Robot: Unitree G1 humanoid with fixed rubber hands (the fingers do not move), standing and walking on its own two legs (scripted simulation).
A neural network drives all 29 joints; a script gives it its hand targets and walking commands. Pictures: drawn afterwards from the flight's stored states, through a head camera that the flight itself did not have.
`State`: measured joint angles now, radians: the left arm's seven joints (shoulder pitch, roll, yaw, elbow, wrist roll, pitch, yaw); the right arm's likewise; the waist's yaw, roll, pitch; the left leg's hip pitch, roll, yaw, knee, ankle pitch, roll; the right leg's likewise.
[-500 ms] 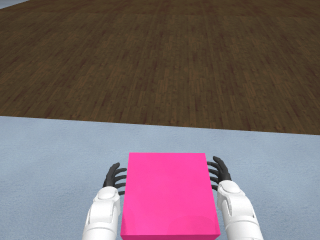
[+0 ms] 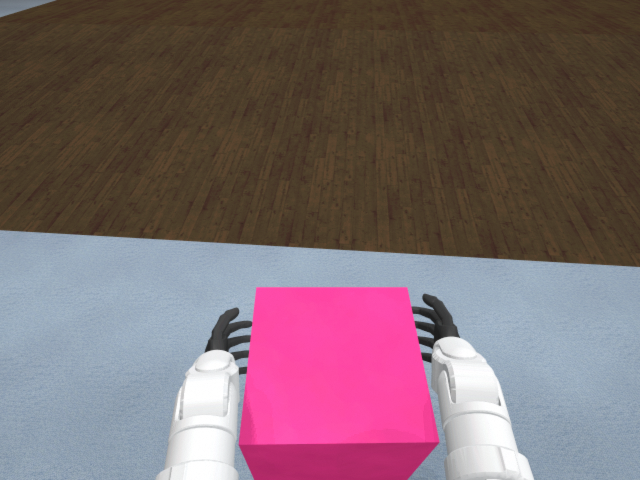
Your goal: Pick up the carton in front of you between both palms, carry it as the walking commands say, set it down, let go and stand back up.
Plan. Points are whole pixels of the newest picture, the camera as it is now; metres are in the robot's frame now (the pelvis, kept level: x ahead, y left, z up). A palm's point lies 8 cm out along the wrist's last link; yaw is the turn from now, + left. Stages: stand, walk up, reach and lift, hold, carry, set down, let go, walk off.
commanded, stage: reach and lift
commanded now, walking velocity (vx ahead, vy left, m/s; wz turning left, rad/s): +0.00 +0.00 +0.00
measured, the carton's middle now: (330, 393) +0.30 +0.00 -0.06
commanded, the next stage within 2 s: hold in 0.50 s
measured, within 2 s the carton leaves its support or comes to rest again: neither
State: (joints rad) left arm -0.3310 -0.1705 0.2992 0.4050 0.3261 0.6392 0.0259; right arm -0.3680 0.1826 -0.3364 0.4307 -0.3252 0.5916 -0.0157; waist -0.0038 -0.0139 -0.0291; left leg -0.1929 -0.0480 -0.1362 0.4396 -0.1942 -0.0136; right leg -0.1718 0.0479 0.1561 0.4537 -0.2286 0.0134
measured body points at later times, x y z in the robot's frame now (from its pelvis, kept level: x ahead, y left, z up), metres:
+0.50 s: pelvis +0.02 +0.00 +0.00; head -0.02 +0.00 +0.45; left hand +0.31 +0.15 +0.03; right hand +0.32 -0.15 +0.04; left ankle +0.03 +0.13 -0.74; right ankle +0.02 -0.13 -0.74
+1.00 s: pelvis +0.00 +0.00 +0.00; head -0.05 +0.00 +0.45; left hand +0.30 +0.15 +0.04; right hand +0.31 -0.15 +0.06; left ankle +0.03 +0.13 -0.74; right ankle +0.02 -0.13 -0.74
